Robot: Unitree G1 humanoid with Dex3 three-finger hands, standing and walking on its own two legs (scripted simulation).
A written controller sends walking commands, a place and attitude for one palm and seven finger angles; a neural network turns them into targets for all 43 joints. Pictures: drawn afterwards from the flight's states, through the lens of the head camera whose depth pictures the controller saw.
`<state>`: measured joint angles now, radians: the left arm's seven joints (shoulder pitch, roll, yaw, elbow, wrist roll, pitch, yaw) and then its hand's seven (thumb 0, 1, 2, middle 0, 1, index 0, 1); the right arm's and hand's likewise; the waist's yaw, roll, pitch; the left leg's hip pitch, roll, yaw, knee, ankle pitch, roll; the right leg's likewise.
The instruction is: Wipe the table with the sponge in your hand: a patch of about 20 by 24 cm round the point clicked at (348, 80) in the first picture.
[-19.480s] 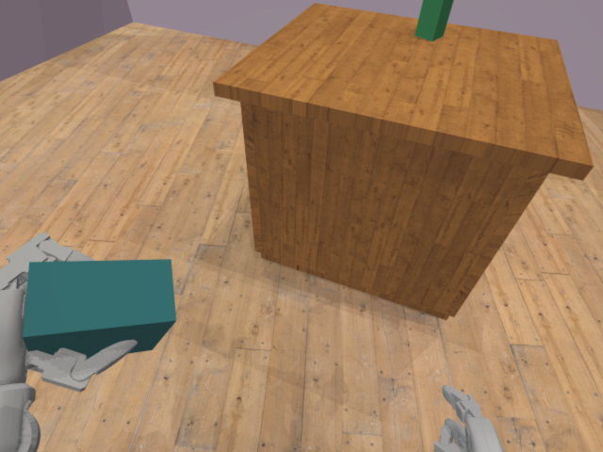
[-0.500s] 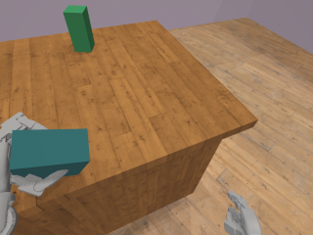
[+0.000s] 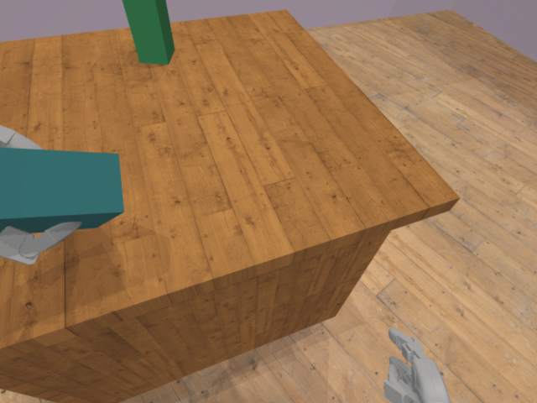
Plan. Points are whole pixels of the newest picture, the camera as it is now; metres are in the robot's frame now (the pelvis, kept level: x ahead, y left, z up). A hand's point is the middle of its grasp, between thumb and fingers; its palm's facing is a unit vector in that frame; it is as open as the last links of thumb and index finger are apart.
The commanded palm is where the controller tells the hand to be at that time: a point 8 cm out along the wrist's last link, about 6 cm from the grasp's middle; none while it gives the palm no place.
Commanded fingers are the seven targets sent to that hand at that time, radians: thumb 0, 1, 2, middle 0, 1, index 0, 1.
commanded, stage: look again from close up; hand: left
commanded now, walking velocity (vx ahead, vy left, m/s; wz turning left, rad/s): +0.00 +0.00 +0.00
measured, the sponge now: (68, 196) +0.27 +0.27 +0.18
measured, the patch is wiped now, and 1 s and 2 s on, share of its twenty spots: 0.00 0.00 0.00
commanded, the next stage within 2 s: come to a stop and stand still in 0.20 s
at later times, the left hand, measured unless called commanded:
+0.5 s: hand (38, 196) +0.26 +0.28 +0.20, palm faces +0.44 -0.81 -0.39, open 10.0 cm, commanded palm +0.17 +0.29 +0.18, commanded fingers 0.00 0.10 1.30 -1.20 -1.60 -1.20 -1.60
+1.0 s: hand (64, 221) +0.25 +0.27 +0.17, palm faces +0.35 -0.87 -0.35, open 10.0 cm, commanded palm +0.19 +0.31 +0.18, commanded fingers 0.00 0.10 1.30 -1.20 -1.60 -1.20 -1.60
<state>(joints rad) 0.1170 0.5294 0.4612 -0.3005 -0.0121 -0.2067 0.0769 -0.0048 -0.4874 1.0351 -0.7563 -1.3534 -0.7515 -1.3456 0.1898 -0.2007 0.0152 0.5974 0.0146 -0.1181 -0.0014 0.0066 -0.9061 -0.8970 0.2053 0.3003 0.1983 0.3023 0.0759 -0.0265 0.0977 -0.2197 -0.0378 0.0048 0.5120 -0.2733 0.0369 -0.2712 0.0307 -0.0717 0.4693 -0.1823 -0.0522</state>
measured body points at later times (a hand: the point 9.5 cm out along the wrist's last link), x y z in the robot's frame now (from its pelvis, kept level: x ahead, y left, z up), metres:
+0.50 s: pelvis +0.00 +0.01 +0.00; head +0.02 +0.03 +0.45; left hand +0.23 +0.32 +0.22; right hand +0.17 -0.21 -0.07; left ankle +0.00 +0.09 -0.74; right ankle +0.04 -0.09 -0.74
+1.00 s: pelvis +0.02 +0.03 +0.00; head +0.04 +0.05 +0.45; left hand +0.23 +0.31 +0.19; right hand +0.21 -0.19 -0.06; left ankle +0.00 +0.09 -0.74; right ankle +0.04 -0.09 -0.74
